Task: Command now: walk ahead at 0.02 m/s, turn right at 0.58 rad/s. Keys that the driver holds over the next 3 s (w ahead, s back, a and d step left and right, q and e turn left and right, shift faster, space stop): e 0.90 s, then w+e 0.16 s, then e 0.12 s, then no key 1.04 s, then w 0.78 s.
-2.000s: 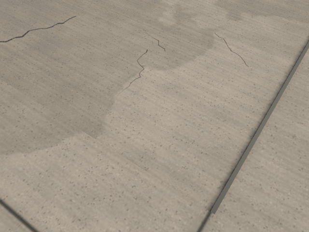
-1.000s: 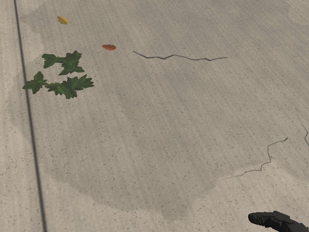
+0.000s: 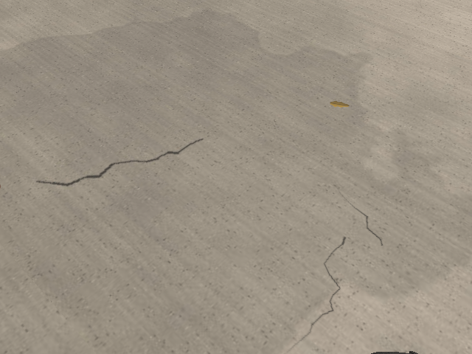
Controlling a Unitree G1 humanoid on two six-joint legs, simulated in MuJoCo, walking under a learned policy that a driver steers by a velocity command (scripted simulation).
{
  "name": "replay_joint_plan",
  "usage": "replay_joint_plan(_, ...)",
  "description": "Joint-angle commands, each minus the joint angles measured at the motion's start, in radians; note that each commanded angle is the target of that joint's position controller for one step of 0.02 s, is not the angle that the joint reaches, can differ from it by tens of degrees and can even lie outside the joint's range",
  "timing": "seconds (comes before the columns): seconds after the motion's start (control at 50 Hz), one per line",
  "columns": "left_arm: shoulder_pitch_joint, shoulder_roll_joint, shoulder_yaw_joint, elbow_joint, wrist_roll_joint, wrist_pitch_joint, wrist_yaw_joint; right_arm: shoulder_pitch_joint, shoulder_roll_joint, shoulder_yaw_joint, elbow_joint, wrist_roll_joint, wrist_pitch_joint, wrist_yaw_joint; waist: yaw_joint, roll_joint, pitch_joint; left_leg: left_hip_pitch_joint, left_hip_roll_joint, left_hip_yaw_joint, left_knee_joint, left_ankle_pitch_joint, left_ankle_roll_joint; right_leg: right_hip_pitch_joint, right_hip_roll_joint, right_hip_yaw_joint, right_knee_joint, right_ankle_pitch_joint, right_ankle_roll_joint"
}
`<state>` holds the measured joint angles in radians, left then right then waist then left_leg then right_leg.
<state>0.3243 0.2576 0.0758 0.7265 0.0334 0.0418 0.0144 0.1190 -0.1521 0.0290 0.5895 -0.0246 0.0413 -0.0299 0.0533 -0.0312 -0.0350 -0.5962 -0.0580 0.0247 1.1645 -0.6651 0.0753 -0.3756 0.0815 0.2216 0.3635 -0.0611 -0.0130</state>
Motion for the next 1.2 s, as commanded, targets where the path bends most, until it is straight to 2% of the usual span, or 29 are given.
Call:
replay_joint_plan(0.02, -0.265, 0.005, 0.008, -0.252, -0.02, -0.034, -0.014, 0.356, -0.348, -0.116, -0.019, -0.028, -0.034, 0.006, -0.258, 0.407, 0.035, 0.599, 0.535, -0.882, -0.806, -0.192, 0.187, -0.784, 0.078, -0.06, 0.376, -0.664, 0.011)
replay_joint_plan(0.04, -0.391, 0.139, 0.05, -0.259, 0.033, -0.054, -0.017, 0.335, -0.306, -0.098, 0.011, -0.013, -0.034, -0.023, -0.284, 0.184, 0.098, 0.392, 0.494, -1.054, -0.837, 0.188, 0.247, -0.734, 0.042, 0.121, 0.582, -0.641, 0.024)
replay_joint_plan(0.06, -0.264, 0.088, 0.046, -0.239, 0.01, -0.055, -0.014, 0.201, -0.268, -0.081, 0.009, -0.033, -0.043, -0.033, -0.123, 0.17, 0.11, 0.31, 0.486, -0.85, -0.774, 0.339, 0.252, -0.638, 0.058, 0.092, 0.748, -0.591, 0.016)
replay_joint_plan(0.08, -0.165, 0.083, 0.038, -0.2, 0.011, -0.038, -0.005, 0.093, -0.214, -0.071, -0.002, -0.037, -0.051, -0.025, -0.039, 0.177, 0.102, 0.189, 0.431, -0.628, -0.746, 0.411, 0.215, -0.525, 0.046, 0.004, 0.903, -0.499, 0.008)
replay_joint_plan(0.12, -0.007, 0.128, 0.059, -0.115, -0.004, 0.01, 0.0, -0.054, -0.165, -0.062, -0.018, -0.022, -0.052, 0.0, 0.08, 0.178, 0.068, 0.011, 0.294, -0.282, -0.747, 0.51, 0.137, -0.302, 0.055, -0.102, 1.071, -0.267, 0.02)
replay_joint_plan(0.14, 0.007, 0.14, 0.063, -0.104, -0.009, 0.035, -0.001, -0.082, -0.156, -0.065, -0.026, -0.013, -0.049, 0.013, 0.091, 0.187, 0.046, -0.028, 0.275, -0.196, -0.774, 0.475, 0.108, -0.252, 0.045, -0.139, 1.143, -0.199, 0.03)
replay_joint_plan(0.2, -0.03, 0.134, 0.052, -0.094, -0.027, 0.061, -0.019, -0.009, -0.182, -0.083, -0.018, 0.004, -0.052, 0.001, 0.048, 0.112, 0.041, 0.101, 0.266, -0.074, -0.816, 0.479, 0.082, -0.253, 0.001, -0.181, 1.156, -0.096, 0.045)
replay_joint_plan(0.24, -0.092, 0.131, 0.049, -0.103, -0.018, 0.055, -0.033, 0.099, -0.22, -0.099, 0.005, 0.006, -0.064, -0.009, -0.007, 0.083, 0.018, 0.292, 0.294, -0.057, -0.795, 0.58, 0.083, -0.297, -0.013, -0.168, 1.095, -0.072, 0.055)
replay_joint_plan(0.34, -0.171, 0.119, 0.03, -0.129, -0.012, 0.062, -0.049, 0.188, -0.24, -0.106, 0.004, -0.003, -0.057, -0.007, -0.097, 0.193, -0.039, 0.571, 0.37, -0.003, -0.728, 0.879, 0.126, -0.286, -0.029, -0.219, 0.879, -0.225, 0.082)
replay_joint_plan(0.4, -0.2, 0.09, 0.007, -0.166, -0.028, 0.064, -0.058, 0.175, -0.275, -0.12, 0.003, -0.012, -0.033, 0.007, -0.112, 0.277, -0.022, 0.513, 0.375, 0.057, -0.709, 0.827, 0.105, -0.111, -0.044, -0.297, 0.583, -0.438, 0.067)
replay_joint_plan(0.46, -0.163, 0.101, 0.006, -0.176, -0.043, 0.056, -0.057, 0.155, -0.305, -0.133, 0.006, -0.002, -0.026, 0.025, -0.105, 0.305, -0.033, 0.462, 0.407, 0.066, -0.642, 0.888, 0.074, 0.037, -0.031, -0.343, 0.388, -0.414, 0.02)
replay_joint_plan(0.5, -0.057, 0.089, 0.008, -0.148, -0.028, 0.03, -0.046, 0.153, -0.292, -0.131, 0.03, 0.033, -0.011, 0.031, -0.026, 0.188, -0.032, 0.406, 0.391, 0.126, -0.462, 0.875, -0.002, 0.188, -0.031, -0.3, -0.018, -0.238, -0.014)
replay_joint_plan(0.52, -0.045, 0.168, 0.022, -0.135, -0.012, 0.01, -0.038, 0.213, -0.261, -0.126, 0.037, 0.033, -0.006, 0.033, -0.048, -0.032, 0.001, 0.159, 0.309, 0.169, -0.223, 0.477, -0.064, 0.352, -0.177, -0.029, -0.065, 0.031, -0.04)
replay_joint_plan(0.54, -0.002, 0.329, 0.052, -0.145, -0.035, -0.008, -0.038, 0.172, -0.178, -0.098, -0.035, 0.009, 0.001, 0.03, -0.08, -0.251, 0.057, -0.126, 0.127, 0.144, -0.087, -0.002, -0.121, 0.386, -0.446, 0.288, 0.078, 0.97, -0.163)
replay_joint_plan(0.56, 0.101, 0.319, 0.06, -0.121, -0.046, -0.02, -0.038, 0.078, -0.228, -0.097, -0.036, -0.002, 0.008, 0.015, 0.033, -0.169, -0.042, -0.118, 0.145, 0.007, -0.004, -0.015, -0.126, 0.415, -0.453, 0.242, 0.089, 1.007, -0.263)
replay_joint_plan(0.58, 0.056, 0.263, 0.04, -0.115, -0.036, -0.019, -0.032, 0.055, -0.25, -0.105, -0.024, 0.016, 0.007, 0.012, 0.004, -0.127, -0.001, -0.127, 0.145, -0.019, 0.026, 0.058, -0.124, 0.394, -0.408, 0.177, 0.058, 0.83, -0.279)
replay_joint_plan(0.6, -0.031, 0.214, 0.023, -0.125, -0.035, -0.011, -0.025, 0.04, -0.27, -0.113, -0.003, 0.025, 0.002, 0.015, -0.031, -0.093, 0.044, -0.117, 0.151, -0.037, -0.001, 0.166, -0.119, 0.352, -0.338, 0.114, 0.029, 0.673, -0.245)
replay_joint_plan(0.64, -0.102, 0.172, 0.006, -0.132, -0.045, -0.006, -0.01, 0.075, -0.29, -0.122, 0.033, 0.013, 0.009, 0.019, -0.065, -0.108, 0.041, -0.069, 0.134, -0.034, -0.017, 0.288, -0.125, 0.335, -0.253, 0.032, 0.017, 0.682, -0.2)
replay_joint_plan(0.74, -0.037, 0.179, 0.008, -0.103, -0.045, -0.019, -0.004, 0.084, -0.242, -0.109, 0.064, 0.008, 0.022, 0.025, -0.053, -0.053, -0.018, -0.06, 0.099, -0.039, -0.069, 0.377, -0.123, 0.391, -0.225, 0.043, 0.022, 0.647, -0.19)
replay_joint_plan(0.9, -0.023, 0.195, 0.008, -0.128, -0.02, -0.02, -0.005, 0.031, -0.254, -0.111, 0.06, 0.002, 0.02, 0.023, -0.036, -0.066, 0.01, -0.009, 0.067, -0.064, -0.104, 0.364, -0.097, 0.31, -0.242, 0.204, 0.039, 0.468, -0.262)
replay_joint_plan(1.0, 0.022, 0.212, 0.02, -0.115, -0.012, -0.017, -0.021, -0.015, -0.265, -0.107, 0.04, -0.003, -0.004, 0.037, -0.006, -0.081, 0.056, 0.029, 0.051, -0.105, -0.302, 0.255, -0.08, 0.31, -0.219, 0.36, -0.052, -0.135, -0.289)
replay_joint_plan(1.04, -0.009, 0.214, 0.021, -0.125, -0.002, -0.025, -0.032, 0.012, -0.265, -0.108, 0.051, -0.002, -0.02, 0.04, -0.025, -0.079, 0.053, 0.132, 0.033, -0.088, -0.325, 0.268, -0.073, 0.231, -0.196, 0.366, -0.04, -0.13, -0.282)
replay_joint_plan(1.06, -0.016, 0.223, 0.023, -0.122, -0.007, -0.023, -0.04, 0.013, -0.249, -0.103, 0.043, 0.011, -0.025, 0.038, -0.039, -0.079, 0.077, 0.191, 0.007, -0.067, -0.446, 0.162, -0.081, 0.182, -0.166, 0.358, -0.043, -0.177, -0.264)
replay_joint_plan(1.08, -0.06, 0.214, 0.024, -0.131, -0.005, -0.023, -0.04, 0.07, -0.245, -0.103, 0.062, 0.009, -0.034, 0.034, -0.069, -0.083, 0.067, 0.317, 0.009, -0.087, -0.451, 0.266, -0.072, 0.122, -0.166, 0.372, -0.003, -0.048, -0.243)
replay_joint_plan(1.12, -0.151, 0.208, 0.022, -0.142, -0.027, -0.02, -0.024, 0.205, -0.222, -0.1, 0.099, 0.008, -0.053, 0.012, -0.171, -0.033, 0.038, 0.545, -0.006, -0.058, -0.719, 0.397, -0.063, 0.031, -0.1, 0.304, 0.155, 0.106, -0.168)
replay_joint_plan(1.14, -0.136, 0.147, 0.01, -0.143, -0.035, -0.024, -0.018, 0.235, -0.273, -0.112, 0.114, -0.003, -0.062, -0.003, -0.161, 0.088, 0.047, 0.652, 0.104, -0.178, -0.861, 0.373, -0.041, -0.073, -0.015, 0.2, 0.351, -0.116, -0.099)
replay_joint_plan(1.16, -0.004, 0.061, -0.01, -0.14, -0.028, -0.026, -0.009, 0.231, -0.352, -0.116, 0.093, 0.0, -0.07, -0.009, -0.067, 0.276, 0.021, 0.74, 0.396, -0.452, -0.853, 0.708, 0.02, -0.185, 0.105, 0.024, 0.601, -0.572, -0.055)
replay_joint_plan(1.18, -0.052, 0.18, 0.012, -0.155, -0.012, -0.02, 0.005, 0.242, -0.39, -0.136, 0.095, 0.009, -0.073, 0.004, -0.083, 0.265, 0.068, 0.628, 0.477, -0.604, -0.86, 0.913, 0.14, -0.297, 0.074, -0.059, 0.668, -0.596, -0.044)
replay_joint_plan(1.2, -0.096, 0.207, 0.022, -0.131, -0.007, -0.015, 0.008, 0.203, -0.323, -0.124, 0.09, 0.018, -0.079, 0.014, -0.069, 0.133, 0.115, 0.577, 0.459, -0.527, -0.866, 0.946, 0.171, -0.291, 0.005, -0.061, 0.743, -0.503, -0.032)
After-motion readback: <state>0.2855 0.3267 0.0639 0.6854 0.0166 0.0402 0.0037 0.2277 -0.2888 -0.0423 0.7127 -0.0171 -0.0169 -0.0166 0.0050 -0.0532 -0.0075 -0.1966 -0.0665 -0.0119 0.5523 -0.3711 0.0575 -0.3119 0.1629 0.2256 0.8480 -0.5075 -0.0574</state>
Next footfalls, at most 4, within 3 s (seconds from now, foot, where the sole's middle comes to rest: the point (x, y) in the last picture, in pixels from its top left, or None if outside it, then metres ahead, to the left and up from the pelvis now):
0.52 right None -0.07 -0.09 -0.68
1.14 left None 0.07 0.05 -0.68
1.58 right None -0.02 -0.17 -0.68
2.04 left None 0.21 -0.10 -0.78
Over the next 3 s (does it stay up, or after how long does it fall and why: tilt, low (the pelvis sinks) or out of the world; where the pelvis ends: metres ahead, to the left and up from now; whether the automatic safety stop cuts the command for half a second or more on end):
stays up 0.16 -0.31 0.00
